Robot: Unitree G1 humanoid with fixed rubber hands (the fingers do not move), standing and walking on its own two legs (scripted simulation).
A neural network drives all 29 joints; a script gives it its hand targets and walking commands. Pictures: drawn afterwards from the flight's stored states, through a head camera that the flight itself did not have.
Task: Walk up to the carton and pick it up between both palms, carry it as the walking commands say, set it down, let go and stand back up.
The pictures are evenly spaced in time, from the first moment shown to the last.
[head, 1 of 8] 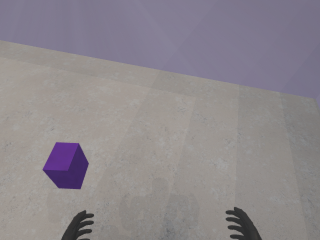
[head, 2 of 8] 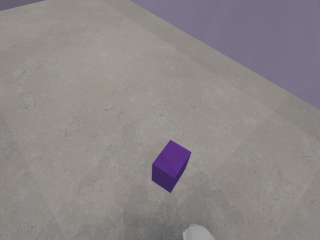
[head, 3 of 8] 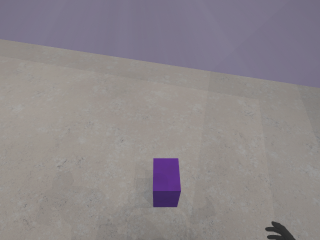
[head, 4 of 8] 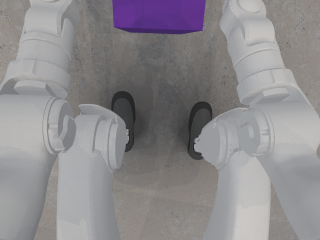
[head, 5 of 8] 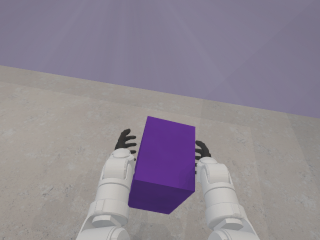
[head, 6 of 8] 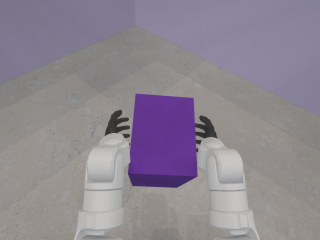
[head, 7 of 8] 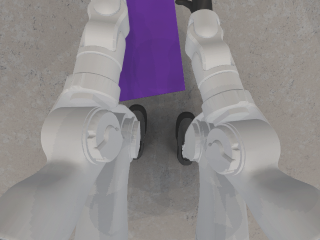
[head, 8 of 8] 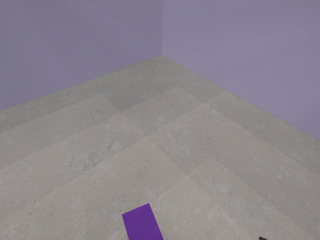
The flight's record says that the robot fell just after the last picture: no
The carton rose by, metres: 0.65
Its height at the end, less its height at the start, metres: +0.00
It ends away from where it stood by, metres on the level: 0.18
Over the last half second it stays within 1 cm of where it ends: yes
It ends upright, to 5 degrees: yes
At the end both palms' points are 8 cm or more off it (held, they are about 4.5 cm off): yes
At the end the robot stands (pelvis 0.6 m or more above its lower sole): yes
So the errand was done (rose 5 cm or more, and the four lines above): yes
